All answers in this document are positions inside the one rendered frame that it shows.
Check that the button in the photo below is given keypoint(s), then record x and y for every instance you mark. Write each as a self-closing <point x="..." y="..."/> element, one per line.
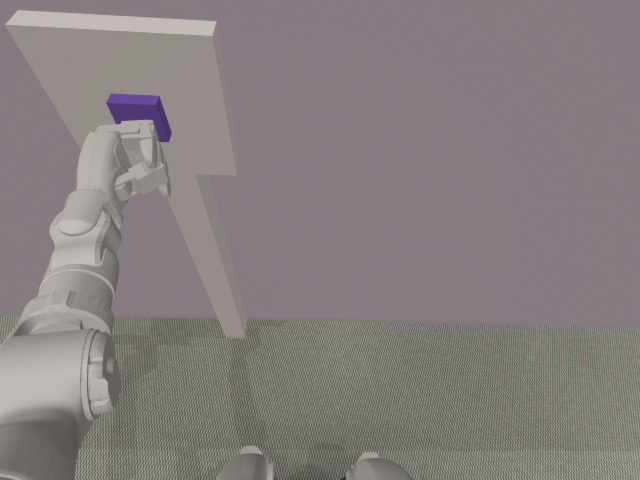
<point x="128" y="107"/>

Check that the robot left hand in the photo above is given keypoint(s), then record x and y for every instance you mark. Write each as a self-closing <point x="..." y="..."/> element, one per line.
<point x="104" y="165"/>

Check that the left robot thigh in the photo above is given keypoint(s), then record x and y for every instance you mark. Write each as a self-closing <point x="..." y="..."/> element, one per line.
<point x="250" y="466"/>

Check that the right robot thigh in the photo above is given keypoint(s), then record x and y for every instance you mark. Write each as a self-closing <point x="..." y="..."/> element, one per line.
<point x="377" y="469"/>

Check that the robot thigh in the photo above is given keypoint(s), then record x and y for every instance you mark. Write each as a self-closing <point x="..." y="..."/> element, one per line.
<point x="250" y="466"/>
<point x="377" y="469"/>

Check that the robot left forearm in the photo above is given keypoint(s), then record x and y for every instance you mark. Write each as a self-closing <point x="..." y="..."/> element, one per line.
<point x="79" y="286"/>

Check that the panel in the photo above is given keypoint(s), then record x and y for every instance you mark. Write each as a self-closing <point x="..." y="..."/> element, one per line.
<point x="80" y="59"/>

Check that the robot left upper arm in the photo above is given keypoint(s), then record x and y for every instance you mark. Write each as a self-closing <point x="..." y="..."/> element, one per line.
<point x="52" y="387"/>

